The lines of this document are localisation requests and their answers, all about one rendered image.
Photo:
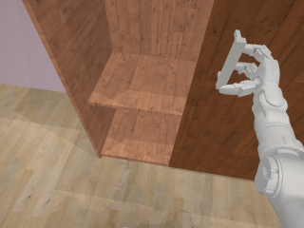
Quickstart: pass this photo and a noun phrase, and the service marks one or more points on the right robot upper arm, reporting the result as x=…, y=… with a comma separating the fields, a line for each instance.
x=281, y=180

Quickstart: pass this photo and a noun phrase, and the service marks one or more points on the wardrobe door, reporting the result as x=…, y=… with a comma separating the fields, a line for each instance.
x=217, y=131

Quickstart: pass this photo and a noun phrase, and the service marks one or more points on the right robot forearm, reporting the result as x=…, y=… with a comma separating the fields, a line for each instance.
x=272, y=125

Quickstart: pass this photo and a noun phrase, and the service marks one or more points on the robot right hand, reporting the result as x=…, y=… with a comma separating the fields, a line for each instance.
x=266, y=74

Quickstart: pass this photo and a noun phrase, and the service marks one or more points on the handle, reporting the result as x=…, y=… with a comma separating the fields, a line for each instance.
x=231, y=60

